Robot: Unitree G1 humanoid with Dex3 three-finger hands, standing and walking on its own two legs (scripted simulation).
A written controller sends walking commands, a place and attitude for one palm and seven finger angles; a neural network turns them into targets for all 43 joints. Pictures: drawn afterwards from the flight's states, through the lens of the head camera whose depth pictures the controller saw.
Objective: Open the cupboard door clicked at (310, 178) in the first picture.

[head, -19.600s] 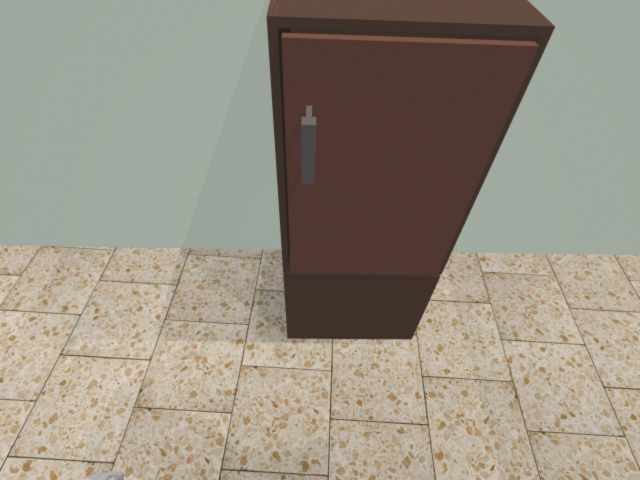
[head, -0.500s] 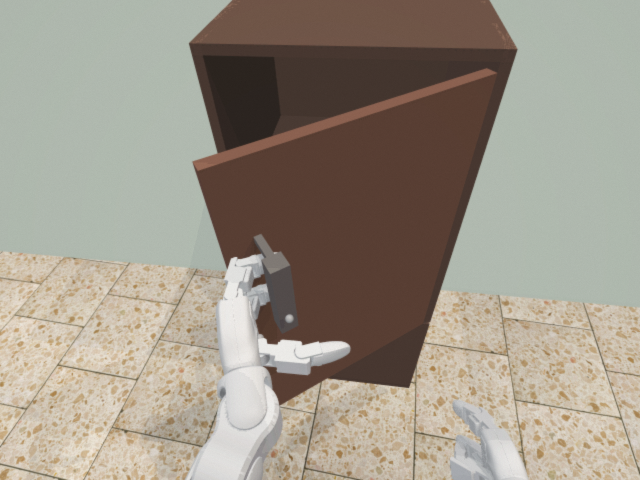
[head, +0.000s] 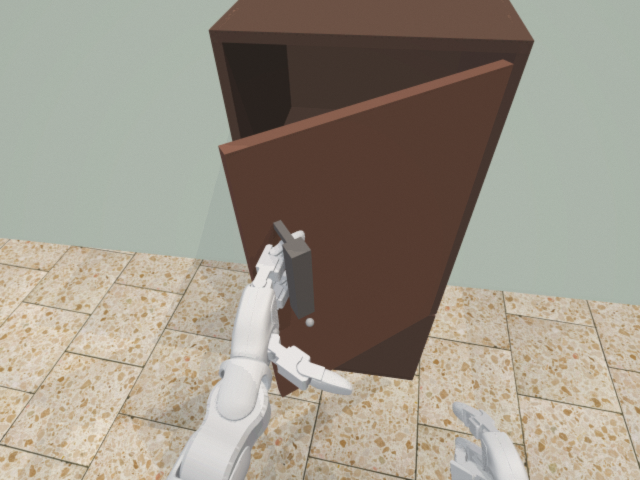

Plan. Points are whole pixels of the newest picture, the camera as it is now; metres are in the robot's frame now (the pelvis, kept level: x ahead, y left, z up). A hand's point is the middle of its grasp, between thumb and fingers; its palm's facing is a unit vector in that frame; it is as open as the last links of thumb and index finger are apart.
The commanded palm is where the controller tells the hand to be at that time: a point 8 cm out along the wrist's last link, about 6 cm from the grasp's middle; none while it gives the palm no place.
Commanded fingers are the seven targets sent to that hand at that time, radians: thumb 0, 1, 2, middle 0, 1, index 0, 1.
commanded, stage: slide the hand sideways off the handle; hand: left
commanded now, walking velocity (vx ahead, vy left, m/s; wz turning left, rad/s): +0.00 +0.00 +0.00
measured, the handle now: (292, 269) +0.35 +0.06 +0.10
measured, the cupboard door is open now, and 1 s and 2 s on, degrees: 38 42 42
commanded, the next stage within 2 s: draw the hand back to the body in 1.06 s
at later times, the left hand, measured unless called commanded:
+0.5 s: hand (309, 344) +0.25 +0.03 +0.10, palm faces -0.19 -0.98 +0.01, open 16.2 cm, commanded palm +0.22 +0.09 +0.10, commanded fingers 0.00 -0.50 0.30 -0.15 -0.30 -0.15 -0.30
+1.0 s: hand (248, 385) +0.20 +0.09 +0.10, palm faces -0.11 -0.99 -0.03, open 16.3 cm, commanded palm +0.18 +0.15 +0.10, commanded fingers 0.00 -0.50 0.30 -0.15 -0.30 -0.15 -0.30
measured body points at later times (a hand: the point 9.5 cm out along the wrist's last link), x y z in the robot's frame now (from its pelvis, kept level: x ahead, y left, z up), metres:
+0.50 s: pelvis +0.00 +0.01 +0.00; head +0.00 -0.01 +0.45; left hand +0.25 +0.08 +0.10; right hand +0.17 -0.21 -0.07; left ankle +0.05 +0.13 -0.71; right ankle -0.02 -0.10 -0.71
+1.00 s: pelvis +0.02 -0.01 -0.01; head +0.02 -0.03 +0.44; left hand +0.20 +0.14 +0.10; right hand +0.19 -0.23 -0.08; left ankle +0.05 +0.13 -0.71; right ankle -0.02 -0.10 -0.71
